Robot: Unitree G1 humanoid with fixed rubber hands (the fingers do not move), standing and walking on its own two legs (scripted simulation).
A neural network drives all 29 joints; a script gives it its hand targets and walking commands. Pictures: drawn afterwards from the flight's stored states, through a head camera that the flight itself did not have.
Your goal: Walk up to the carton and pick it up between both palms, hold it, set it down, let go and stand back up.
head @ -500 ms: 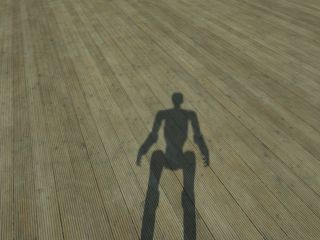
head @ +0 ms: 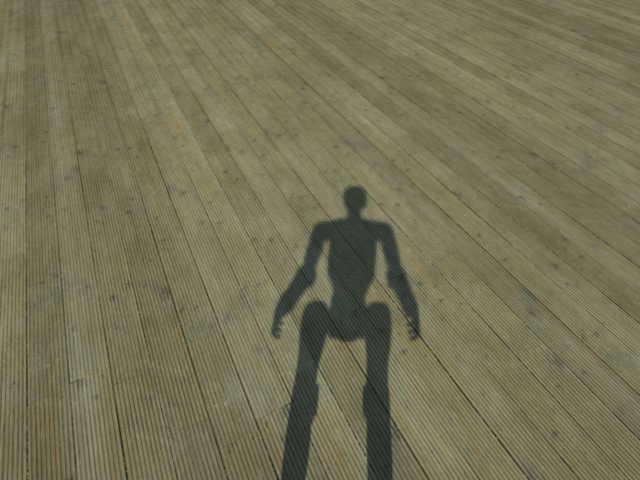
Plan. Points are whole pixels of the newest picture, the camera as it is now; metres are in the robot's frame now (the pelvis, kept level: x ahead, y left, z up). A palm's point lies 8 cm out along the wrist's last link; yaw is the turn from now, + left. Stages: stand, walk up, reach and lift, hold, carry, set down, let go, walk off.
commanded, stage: walk up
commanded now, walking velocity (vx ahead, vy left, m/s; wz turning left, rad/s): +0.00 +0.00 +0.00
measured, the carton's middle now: out of the picture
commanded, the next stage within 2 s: none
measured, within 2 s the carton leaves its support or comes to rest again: neither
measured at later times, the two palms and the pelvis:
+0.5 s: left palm out of the picture +0.10 +0.24 -0.11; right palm out of the picture +0.04 -0.33 -0.15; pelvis -0.05 -0.03 -0.03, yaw -17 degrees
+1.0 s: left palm out of the picture +0.13 +0.12 -0.12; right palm out of the picture -0.27 -0.29 -0.09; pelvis -0.13 -0.03 +0.00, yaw -44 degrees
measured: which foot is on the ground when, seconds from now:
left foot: down 0.00-0.48, up 0.50-0.74, down 0.76-1.00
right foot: down 0.00-0.26, up 0.28-0.46, down 0.48-0.78, up 0.80-1.00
